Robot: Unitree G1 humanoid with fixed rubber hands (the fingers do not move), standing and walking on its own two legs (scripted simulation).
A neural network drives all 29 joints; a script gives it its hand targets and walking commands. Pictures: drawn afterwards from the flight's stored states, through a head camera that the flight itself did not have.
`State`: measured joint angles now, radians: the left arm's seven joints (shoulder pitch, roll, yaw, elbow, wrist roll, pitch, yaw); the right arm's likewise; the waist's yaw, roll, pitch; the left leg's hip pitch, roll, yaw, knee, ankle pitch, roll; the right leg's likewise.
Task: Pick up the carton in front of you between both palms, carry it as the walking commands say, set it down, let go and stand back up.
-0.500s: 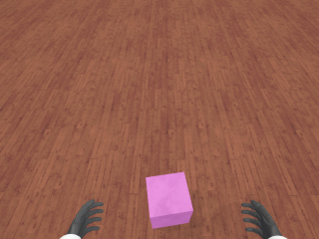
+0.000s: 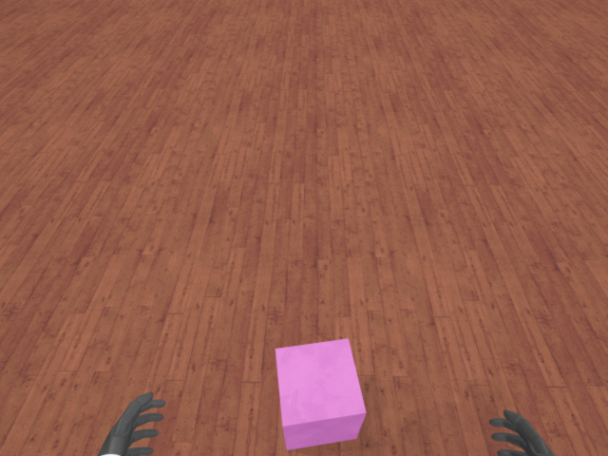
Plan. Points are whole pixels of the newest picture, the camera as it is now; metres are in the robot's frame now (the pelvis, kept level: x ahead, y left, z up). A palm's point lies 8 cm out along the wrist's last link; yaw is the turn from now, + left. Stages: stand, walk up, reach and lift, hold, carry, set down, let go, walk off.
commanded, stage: stand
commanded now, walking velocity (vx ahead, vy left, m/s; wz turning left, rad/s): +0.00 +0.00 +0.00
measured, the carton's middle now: (317, 395) +0.42 +0.00 -0.64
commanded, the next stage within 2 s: none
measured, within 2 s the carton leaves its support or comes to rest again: neither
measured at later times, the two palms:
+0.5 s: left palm out of the picture +0.14 +0.30 -0.09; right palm out of the picture +0.13 -0.28 -0.08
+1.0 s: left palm out of the picture +0.10 +0.31 -0.09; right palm out of the picture +0.10 -0.29 -0.08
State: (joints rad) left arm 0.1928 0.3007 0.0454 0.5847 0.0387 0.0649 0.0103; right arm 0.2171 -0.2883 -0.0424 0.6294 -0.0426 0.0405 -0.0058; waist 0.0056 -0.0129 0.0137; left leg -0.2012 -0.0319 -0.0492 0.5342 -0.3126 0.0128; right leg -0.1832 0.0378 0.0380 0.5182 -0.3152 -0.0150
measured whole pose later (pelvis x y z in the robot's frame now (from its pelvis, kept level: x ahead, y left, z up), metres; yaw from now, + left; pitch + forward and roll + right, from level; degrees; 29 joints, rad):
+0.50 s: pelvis +0.01 +0.01 +0.00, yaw +0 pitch -1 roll +0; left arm 0.16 0.35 0.02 0.82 0.03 0.00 0.02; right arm 0.17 -0.34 -0.03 0.81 -0.03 0.00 -0.03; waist 0.00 -0.02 0.01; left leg -0.15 -0.04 -0.03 0.46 -0.29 0.03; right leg -0.13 0.02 0.05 0.45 -0.30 0.00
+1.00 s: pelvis +0.00 +0.01 +0.01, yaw +0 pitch -2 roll +0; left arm 0.15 0.37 0.01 0.95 0.02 -0.01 0.02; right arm 0.15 -0.37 -0.02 0.94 -0.02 -0.01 -0.02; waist 0.00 -0.01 0.02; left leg -0.12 -0.04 -0.03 0.39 -0.23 0.03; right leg -0.10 0.02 0.05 0.37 -0.23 0.00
